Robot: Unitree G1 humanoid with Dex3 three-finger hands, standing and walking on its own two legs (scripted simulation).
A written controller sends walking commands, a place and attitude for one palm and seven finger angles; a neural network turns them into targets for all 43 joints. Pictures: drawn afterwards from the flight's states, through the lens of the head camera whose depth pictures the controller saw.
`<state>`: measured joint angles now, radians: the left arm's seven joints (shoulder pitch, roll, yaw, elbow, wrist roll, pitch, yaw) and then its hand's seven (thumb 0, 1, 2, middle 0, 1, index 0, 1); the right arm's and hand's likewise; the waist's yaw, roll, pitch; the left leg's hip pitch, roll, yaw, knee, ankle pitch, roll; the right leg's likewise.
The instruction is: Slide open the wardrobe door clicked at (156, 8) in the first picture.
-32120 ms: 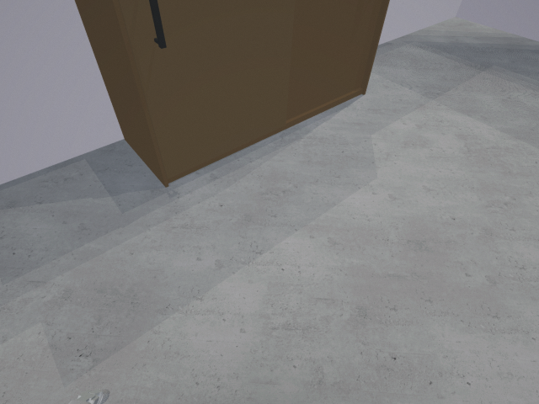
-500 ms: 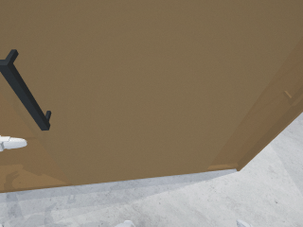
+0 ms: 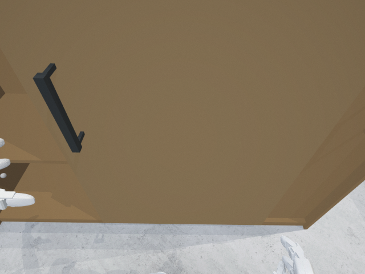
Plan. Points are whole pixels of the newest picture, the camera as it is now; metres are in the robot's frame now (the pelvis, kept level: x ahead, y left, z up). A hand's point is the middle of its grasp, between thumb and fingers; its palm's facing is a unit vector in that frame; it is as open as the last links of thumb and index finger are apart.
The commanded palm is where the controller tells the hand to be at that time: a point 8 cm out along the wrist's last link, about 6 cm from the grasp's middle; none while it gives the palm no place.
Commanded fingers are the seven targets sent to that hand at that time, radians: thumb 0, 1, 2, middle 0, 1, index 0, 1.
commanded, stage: draw the hand back to the body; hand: left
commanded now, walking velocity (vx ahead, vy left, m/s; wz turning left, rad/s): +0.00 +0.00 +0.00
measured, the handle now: (65, 112) +0.44 +0.36 +0.10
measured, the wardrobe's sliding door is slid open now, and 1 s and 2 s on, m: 0.56 0.56 0.56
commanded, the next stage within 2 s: step back with the hand held close in 1.56 s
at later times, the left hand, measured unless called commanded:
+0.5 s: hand (10, 184) +0.21 +0.33 +0.13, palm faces +0.18 -0.98 -0.04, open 14.6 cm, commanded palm +0.17 +0.38 +0.15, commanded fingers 0.00 -0.30 0.32 -0.24 -1.00 -0.24 -1.00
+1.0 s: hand (18, 178) +0.21 +0.30 +0.17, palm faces +0.45 -0.82 -0.35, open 10.6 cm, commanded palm +0.16 +0.33 +0.18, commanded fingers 0.00 0.61 0.76 -0.21 -0.47 -0.21 -0.47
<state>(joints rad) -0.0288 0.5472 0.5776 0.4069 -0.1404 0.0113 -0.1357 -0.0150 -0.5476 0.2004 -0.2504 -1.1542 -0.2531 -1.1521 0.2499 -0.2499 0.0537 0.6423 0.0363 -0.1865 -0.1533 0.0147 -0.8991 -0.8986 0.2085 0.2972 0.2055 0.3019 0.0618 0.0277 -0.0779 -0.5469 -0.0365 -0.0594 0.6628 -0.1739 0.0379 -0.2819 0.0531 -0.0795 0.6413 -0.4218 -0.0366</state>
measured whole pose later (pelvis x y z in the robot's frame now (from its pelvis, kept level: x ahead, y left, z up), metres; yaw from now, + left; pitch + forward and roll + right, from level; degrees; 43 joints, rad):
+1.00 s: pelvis +0.00 +0.03 +0.02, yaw -4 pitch -5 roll -1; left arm 0.39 0.37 0.36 -0.29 -0.08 -0.07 0.12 0.00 0.26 0.59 -0.22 -0.68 -0.23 -0.68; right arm 0.21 -0.22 0.07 0.67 0.01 -0.19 -0.10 0.02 -0.90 -0.90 0.21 0.30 0.21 0.30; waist 0.07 0.04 0.00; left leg -0.28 -0.06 0.01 0.45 -0.10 0.06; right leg -0.06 0.02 0.01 0.47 -0.33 0.00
